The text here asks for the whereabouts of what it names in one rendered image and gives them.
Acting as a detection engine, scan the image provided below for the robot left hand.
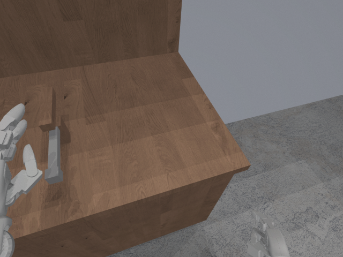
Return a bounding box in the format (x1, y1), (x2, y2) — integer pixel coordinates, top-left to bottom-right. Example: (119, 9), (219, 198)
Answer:
(0, 103), (42, 216)

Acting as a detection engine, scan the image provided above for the robot right hand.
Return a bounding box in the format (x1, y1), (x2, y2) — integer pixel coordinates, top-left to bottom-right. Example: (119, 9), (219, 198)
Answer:
(247, 209), (290, 257)

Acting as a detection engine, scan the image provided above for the counter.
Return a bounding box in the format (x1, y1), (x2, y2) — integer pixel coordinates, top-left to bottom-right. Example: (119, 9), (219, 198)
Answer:
(0, 0), (251, 257)

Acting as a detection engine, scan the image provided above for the tap lever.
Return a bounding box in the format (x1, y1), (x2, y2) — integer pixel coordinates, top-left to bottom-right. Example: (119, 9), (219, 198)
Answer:
(44, 126), (63, 184)

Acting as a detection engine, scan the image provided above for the robot left forearm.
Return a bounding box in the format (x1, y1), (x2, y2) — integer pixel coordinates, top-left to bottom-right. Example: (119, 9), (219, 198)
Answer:
(0, 215), (15, 257)

